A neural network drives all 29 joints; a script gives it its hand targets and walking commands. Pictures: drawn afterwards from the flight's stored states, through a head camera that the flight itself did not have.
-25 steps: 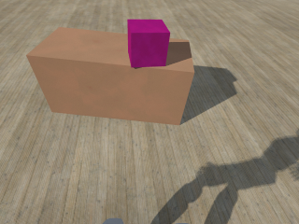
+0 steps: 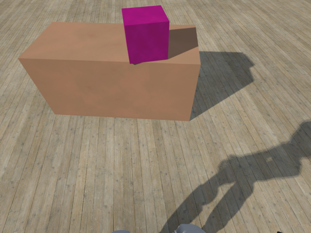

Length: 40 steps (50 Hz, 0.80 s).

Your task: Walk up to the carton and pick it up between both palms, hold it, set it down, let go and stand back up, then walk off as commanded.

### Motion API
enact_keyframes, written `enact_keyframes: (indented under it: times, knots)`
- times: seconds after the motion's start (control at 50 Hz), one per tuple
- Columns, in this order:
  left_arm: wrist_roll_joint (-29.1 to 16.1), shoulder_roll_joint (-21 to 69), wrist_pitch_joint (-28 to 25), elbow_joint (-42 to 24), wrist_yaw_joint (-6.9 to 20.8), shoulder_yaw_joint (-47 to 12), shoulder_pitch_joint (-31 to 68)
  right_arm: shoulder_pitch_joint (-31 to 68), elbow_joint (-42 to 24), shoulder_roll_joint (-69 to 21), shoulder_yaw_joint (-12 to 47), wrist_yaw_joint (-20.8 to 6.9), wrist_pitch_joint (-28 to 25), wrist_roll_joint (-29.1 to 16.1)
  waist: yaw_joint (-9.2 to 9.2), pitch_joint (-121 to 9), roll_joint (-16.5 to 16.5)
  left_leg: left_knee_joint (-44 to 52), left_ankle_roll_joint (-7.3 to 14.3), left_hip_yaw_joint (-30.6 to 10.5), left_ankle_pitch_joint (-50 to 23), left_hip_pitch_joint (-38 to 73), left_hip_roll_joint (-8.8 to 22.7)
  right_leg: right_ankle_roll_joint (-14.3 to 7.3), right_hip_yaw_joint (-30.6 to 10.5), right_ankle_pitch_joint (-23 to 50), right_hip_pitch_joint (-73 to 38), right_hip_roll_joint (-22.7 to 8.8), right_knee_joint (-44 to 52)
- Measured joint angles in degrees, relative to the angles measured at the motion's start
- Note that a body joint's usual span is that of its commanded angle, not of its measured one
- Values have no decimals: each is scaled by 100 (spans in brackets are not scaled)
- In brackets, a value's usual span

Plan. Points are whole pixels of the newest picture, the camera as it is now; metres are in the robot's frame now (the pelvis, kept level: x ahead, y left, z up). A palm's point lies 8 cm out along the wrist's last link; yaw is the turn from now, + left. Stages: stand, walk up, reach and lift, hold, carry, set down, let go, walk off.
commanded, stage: walk off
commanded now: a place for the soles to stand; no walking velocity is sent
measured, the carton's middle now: (145, 34) +1.16 +0.04 -0.08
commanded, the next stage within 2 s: none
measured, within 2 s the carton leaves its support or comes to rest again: neither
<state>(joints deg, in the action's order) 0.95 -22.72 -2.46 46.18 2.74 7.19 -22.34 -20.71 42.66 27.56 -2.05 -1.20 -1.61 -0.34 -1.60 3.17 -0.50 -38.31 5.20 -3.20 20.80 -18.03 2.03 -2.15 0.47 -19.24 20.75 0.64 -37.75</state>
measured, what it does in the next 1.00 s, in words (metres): walks ahead: left foot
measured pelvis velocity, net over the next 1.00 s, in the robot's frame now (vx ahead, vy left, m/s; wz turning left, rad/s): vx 0.33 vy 0.07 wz -0.05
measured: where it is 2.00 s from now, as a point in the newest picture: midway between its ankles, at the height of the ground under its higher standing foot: outside the picture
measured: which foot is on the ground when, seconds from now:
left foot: down 0.00-0.00, up 0.02-0.66, down 0.68-1.00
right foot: down 0.00-0.74, up 0.76-1.00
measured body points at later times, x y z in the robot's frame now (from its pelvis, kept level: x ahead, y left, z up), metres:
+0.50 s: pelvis +0.15 -0.03 +0.02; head +0.15 -0.08 +0.47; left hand +0.17 +0.31 -0.04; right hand +0.19 -0.37 -0.11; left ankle +0.23 +0.14 -0.63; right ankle +0.07 -0.10 -0.72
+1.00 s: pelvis +0.33 +0.07 +0.01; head +0.40 +0.05 +0.46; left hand +0.48 +0.37 -0.09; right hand +0.43 -0.24 -0.11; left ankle +0.37 +0.12 -0.72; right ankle +0.27 -0.10 -0.66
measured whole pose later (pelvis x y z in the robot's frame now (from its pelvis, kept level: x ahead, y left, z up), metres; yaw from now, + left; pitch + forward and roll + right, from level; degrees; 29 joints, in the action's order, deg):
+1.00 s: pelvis +0.33 +0.07 +0.01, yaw -3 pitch -1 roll -2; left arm 1.0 -21.1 -0.8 46.7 -1.5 3.5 -5.8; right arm -9.7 44.1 21.9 -2.0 0.1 0.7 -0.3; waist 0.3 10.2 -3.3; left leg -29.8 5.8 -2.7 12.0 -16.1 -6.1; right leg -1.5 -5.5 -31.6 20.8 1.3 -57.5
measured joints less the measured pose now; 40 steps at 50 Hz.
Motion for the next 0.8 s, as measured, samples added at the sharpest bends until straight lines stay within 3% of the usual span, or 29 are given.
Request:
enact_keyframes:
  times: [0.02, 0.04, 0.1, 0.16, 0.24, 0.3, 0.48, 0.56, 0.64, 0.7, 0.74, 0.8]
  knots:
    - [0, 6, -57, 7, -1, -2, -46, 49, 44, -7, 0, 0, 24, 0, 41, 11, -10, -505, 0, 3, 312, -103, 12, -6, 20, 517, -15, 40, -54]
    - [1, 35, -63, 10, -1, -19, -95, 116, 127, -38, 1, 1, 70, 0, 77, 3, -44, -1056, 0, 3, 403, -244, -10, -29, 44, 567, -48, 96, -171]
    - [1, 69, -25, 6, -2, -117, -224, 169, 209, -150, 3, -11, 138, 0, 155, -116, -62, -2362, -1, 7, 211, -767, -304, -54, 36, 237, -331, 125, 59]
    - [1, 69, -47, 3, -31, -120, -310, 200, 204, -143, 1, -65, 138, -1, 196, -126, -67, -2820, -1, -5, -194, -1120, -440, -54, -87, 70, -637, 124, 598]
    - [1, 70, -108, 4, -103, -120, -487, 247, 205, 36, -1, -92, 147, 0, 197, -124, -80, -2668, -48, -13, -605, -1355, -323, -54, -406, 160, -756, 121, 1070]
    - [1, 70, -147, 3, -148, -126, -531, 178, 223, 188, -1, -99, 194, 0, 197, -128, -107, -2536, -100, -11, -671, -1404, -268, -80, -511, 683, -847, 87, 1189]
    - [1, 70, -166, 4, -162, -131, -657, 169, 334, 116, 2, -102, 325, -1, 198, -165, -226, -2305, -161, -10, -816, -1465, -391, -163, -513, -23, -1780, 94, 1315]
    - [1, 71, -165, 3, -200, -131, -624, 287, 331, -5, 3, -102, 325, -1, 196, -164, -230, -1584, -228, -15, -830, -1481, -358, -147, -510, -353, -1995, 97, 1319]
    - [1, 72, -106, 3, -280, -131, -444, 526, 330, -226, 4, -78, 325, -1, 194, -160, -233, -256, -233, -14, -837, -1407, -379, -34, -471, -681, -2010, 107, 1300]
    - [1, 71, -3, 28, -363, -132, -150, 677, 339, -425, 4, -23, 291, -1, 177, 31, -164, 774, -256, 5, -1573, -907, -561, 56, -411, -984, -1983, 42, 628]
    - [3, 96, 92, 59, -389, -244, 238, 716, 341, -607, 3, 28, 239, -1, 168, 219, -29, 738, -267, 35, -1473, -619, -791, 67, -367, -492, -1669, -128, -616]
    - [2, 169, 98, 56, -394, -363, 534, 832, 324, -726, 2, 76, 234, -1, 175, 218, -198, 695, -128, 28, -1040, -201, -729, 67, -369, -983, -1060, 13, -2127]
